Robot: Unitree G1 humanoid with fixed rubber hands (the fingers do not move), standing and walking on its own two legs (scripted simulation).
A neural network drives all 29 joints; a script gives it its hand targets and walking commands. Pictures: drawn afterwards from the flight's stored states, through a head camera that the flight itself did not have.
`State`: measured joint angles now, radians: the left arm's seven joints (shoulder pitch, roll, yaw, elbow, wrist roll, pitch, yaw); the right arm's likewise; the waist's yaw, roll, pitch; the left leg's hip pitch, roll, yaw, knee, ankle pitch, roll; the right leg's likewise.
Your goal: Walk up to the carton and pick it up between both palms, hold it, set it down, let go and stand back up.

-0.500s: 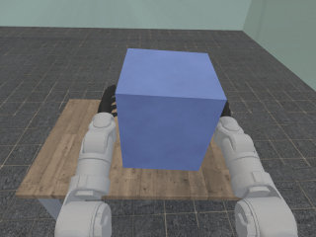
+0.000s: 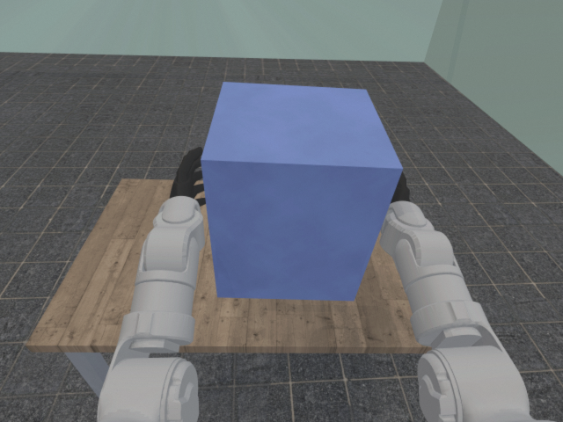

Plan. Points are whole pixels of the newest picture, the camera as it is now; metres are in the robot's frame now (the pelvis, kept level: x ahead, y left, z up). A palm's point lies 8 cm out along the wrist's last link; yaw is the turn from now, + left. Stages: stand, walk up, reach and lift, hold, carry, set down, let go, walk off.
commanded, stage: hold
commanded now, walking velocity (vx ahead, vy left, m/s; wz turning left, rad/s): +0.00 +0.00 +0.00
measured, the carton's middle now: (290, 194) +0.40 +0.00 +0.17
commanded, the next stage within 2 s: none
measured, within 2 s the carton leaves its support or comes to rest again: neither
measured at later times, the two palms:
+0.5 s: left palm (181, 198) +0.36 +0.16 +0.18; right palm (393, 202) +0.37 -0.14 +0.18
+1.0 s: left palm (180, 197) +0.36 +0.16 +0.19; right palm (393, 202) +0.37 -0.14 +0.18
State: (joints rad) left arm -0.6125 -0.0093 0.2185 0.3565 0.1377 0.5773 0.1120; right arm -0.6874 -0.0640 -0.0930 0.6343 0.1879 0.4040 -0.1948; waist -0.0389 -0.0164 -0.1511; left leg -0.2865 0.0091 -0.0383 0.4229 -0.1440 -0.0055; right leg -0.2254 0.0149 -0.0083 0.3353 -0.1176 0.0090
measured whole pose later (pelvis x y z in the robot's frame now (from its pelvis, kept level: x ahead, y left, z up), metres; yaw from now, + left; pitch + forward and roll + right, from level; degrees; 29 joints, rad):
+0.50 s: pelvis +0.00 +0.00 +0.00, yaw +0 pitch +0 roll -2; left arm -0.62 -0.01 0.22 0.30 0.15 0.64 0.11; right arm -0.70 -0.06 -0.09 0.61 0.20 0.44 -0.20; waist -0.04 -0.02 -0.15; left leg -0.29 0.01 -0.04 0.42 -0.14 -0.01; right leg -0.23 0.01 -0.01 0.34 -0.11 0.01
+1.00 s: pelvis +0.00 +0.00 +0.00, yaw +0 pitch +0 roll -2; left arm -0.62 -0.01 0.22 0.28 0.16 0.65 0.10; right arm -0.69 -0.06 -0.09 0.58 0.21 0.45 -0.20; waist -0.04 -0.02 -0.15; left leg -0.29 0.01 -0.04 0.42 -0.14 -0.01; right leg -0.23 0.01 -0.01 0.34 -0.11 0.01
